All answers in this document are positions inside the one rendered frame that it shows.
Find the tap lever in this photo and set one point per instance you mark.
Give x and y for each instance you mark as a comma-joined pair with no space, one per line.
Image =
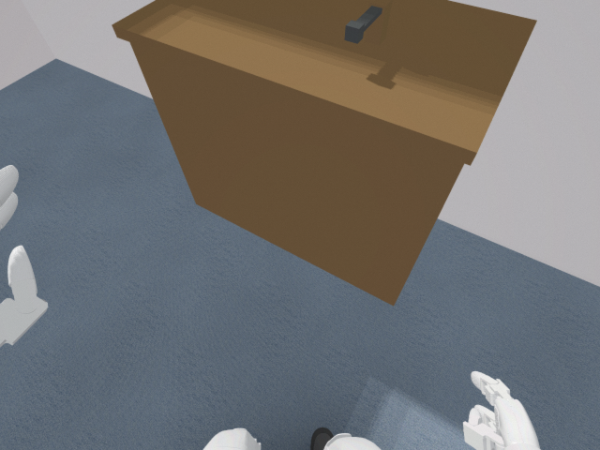
354,30

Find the right robot hand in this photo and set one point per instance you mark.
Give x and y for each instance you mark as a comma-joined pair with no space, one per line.
508,424

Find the left robot hand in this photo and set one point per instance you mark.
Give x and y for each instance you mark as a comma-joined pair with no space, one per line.
16,317

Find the robot left thigh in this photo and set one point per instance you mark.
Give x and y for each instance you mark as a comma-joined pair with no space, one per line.
233,439

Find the robot right foot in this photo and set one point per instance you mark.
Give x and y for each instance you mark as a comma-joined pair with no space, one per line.
320,438

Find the counter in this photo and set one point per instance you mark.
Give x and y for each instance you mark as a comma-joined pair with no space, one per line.
343,154

